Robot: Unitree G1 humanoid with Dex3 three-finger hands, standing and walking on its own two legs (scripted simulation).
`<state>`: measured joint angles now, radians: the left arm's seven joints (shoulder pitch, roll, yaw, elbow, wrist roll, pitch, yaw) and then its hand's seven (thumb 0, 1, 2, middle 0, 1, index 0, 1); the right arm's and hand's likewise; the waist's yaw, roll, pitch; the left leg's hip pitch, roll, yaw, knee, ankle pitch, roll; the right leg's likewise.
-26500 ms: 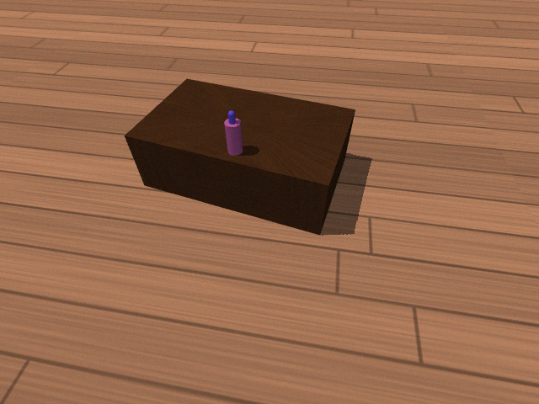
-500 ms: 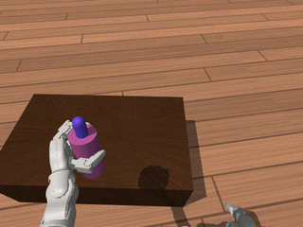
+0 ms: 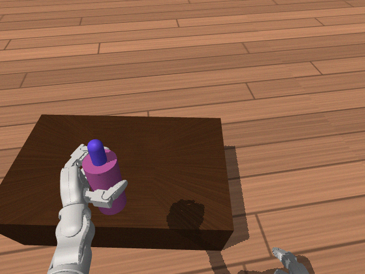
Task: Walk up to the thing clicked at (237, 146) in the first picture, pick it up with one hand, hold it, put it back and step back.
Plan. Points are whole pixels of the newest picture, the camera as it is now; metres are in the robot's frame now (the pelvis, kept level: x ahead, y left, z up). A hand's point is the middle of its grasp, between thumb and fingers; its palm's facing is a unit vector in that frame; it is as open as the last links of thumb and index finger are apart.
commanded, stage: hold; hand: left
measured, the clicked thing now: (104, 176) +0.33 +0.18 +0.05
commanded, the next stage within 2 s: crouch in 0.90 s
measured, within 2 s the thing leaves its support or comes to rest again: neither
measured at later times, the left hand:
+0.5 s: hand (103, 175) +0.33 +0.18 +0.04, palm faces +0.25 -0.97 -0.03, open 10.2 cm
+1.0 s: hand (101, 177) +0.32 +0.18 +0.05, palm faces +0.25 -0.97 -0.03, open 10.2 cm
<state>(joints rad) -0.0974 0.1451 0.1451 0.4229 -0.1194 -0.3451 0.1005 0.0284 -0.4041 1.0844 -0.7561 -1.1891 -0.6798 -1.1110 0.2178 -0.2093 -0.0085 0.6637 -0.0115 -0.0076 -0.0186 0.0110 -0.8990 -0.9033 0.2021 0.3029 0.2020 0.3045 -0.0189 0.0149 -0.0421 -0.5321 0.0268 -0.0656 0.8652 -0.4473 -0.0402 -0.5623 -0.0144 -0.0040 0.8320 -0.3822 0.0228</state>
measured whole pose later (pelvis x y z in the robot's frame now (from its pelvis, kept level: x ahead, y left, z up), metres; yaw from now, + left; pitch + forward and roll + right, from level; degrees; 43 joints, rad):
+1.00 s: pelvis +0.00 +0.00 +0.00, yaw +0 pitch +6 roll -1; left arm -0.09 0.15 0.14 0.40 -0.12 -0.34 0.10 0.03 -0.40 1.09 -0.75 -1.19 -0.68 -1.11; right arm 0.22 -0.21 -0.01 0.67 -0.01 -0.01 -0.02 0.01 -0.90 -0.90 0.20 0.30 0.20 0.30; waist -0.02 0.01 -0.04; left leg -0.53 0.03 -0.07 0.87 -0.45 -0.04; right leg -0.56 -0.02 -0.01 0.83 -0.38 0.02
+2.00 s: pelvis -0.04 +0.01 -0.15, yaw -1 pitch +30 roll -3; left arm -0.58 0.35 0.47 0.97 -0.10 -0.62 -0.05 0.03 -0.43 1.08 -0.82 -1.10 -0.75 -1.03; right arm 0.19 -0.24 -0.01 0.72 -0.06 0.01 0.03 0.01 -0.92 -0.91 0.20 0.30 0.20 0.30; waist -0.11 0.01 -0.18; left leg -1.47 0.01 -0.10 1.60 -0.65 -0.04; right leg -1.49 -0.01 -0.01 1.52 -0.56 0.03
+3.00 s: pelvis -0.06 +0.01 -0.25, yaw -2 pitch +35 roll -4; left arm -0.68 0.41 0.51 0.97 -0.08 -0.57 -0.08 0.03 -0.42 1.08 -0.80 -1.12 -0.73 -1.05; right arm 0.15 -0.27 0.02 0.70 -0.06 0.00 0.04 0.01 -0.93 -0.91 0.20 0.30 0.20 0.30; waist -0.13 0.02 -0.18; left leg -1.82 -0.02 -0.12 1.93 -0.72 -0.06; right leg -1.84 -0.02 0.00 1.85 -0.62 0.04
